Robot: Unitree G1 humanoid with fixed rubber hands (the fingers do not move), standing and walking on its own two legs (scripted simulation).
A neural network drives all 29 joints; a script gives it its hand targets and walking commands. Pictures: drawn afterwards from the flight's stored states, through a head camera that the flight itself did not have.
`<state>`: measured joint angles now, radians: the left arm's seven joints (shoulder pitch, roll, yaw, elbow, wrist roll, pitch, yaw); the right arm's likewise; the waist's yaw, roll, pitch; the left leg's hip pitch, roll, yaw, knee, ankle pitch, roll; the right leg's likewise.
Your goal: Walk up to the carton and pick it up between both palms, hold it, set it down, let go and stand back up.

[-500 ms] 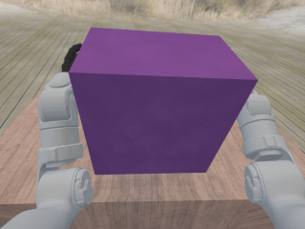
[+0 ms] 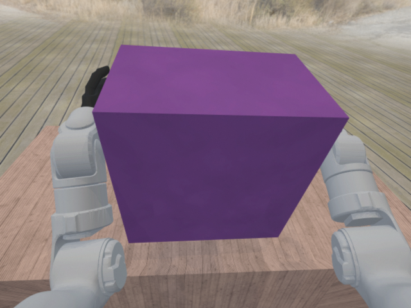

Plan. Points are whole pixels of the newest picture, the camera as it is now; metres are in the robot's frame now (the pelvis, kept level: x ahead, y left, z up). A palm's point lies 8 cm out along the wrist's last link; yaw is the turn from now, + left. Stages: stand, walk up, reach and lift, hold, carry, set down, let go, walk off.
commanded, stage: hold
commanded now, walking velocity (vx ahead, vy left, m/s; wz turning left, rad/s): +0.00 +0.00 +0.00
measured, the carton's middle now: (208, 152) +0.31 +0.00 +0.22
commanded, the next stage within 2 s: none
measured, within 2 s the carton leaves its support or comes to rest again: neither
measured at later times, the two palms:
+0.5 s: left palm (91, 105) +0.34 +0.19 +0.29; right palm (305, 115) +0.36 -0.19 +0.27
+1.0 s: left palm (98, 113) +0.34 +0.19 +0.27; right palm (307, 123) +0.36 -0.19 +0.26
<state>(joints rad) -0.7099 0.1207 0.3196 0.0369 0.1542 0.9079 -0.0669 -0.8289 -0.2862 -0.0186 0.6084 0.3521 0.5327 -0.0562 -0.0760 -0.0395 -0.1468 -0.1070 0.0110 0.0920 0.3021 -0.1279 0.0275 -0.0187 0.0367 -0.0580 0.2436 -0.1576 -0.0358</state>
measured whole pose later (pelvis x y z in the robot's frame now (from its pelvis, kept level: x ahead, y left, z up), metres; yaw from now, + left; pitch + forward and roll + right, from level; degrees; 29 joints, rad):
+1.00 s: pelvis +0.00 +0.00 +0.00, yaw +0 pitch -4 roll -1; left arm -0.70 0.12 0.32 0.04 0.15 0.89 -0.07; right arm -0.81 -0.28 -0.03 0.60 0.34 0.52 -0.05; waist -0.07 -0.04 -0.15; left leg -0.11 0.01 0.09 0.30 -0.13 0.03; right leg -0.03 0.04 -0.06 0.25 -0.16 -0.04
